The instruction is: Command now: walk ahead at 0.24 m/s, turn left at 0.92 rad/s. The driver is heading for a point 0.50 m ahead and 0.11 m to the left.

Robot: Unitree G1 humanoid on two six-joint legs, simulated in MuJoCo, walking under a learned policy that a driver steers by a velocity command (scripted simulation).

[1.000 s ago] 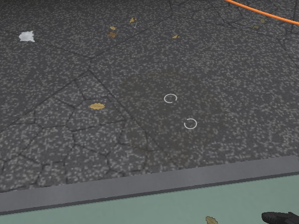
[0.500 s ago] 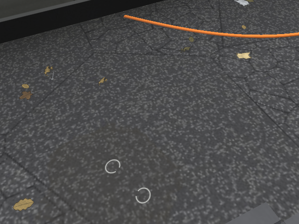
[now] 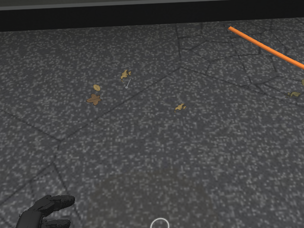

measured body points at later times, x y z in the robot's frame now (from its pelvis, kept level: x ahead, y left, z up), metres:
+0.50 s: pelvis +0.16 -0.09 +0.01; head +0.20 -0.08 +0.46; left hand +0.19 +0.23 -0.07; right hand +0.45 -0.28 -0.07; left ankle +0.09 +0.02 -0.63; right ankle +0.28 -0.16 -0.72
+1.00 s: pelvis +0.15 -0.05 +0.02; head +0.14 -0.01 +0.47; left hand +0.04 +0.24 -0.10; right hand +0.44 -0.12 -0.05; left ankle +0.08 +0.02 -0.72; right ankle +0.25 -0.17 -0.66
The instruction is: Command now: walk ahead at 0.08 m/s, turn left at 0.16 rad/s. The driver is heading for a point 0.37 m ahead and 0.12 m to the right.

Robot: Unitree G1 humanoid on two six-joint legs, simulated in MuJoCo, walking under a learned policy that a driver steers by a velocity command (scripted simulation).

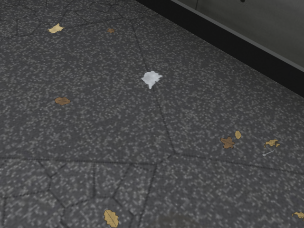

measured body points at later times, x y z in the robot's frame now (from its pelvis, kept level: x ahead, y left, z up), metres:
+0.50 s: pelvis +0.16 -0.04 +0.00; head +0.18 -0.08 +0.44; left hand +0.15 +0.23 -0.11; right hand +0.37 -0.31 -0.06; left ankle +0.36 +0.08 -0.70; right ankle -0.03 -0.12 -0.74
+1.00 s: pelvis +0.38 -0.09 -0.01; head +0.39 -0.12 +0.44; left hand +0.66 +0.05 -0.08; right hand +0.34 -0.38 -0.15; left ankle +0.41 +0.05 -0.74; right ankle +0.40 -0.22 -0.74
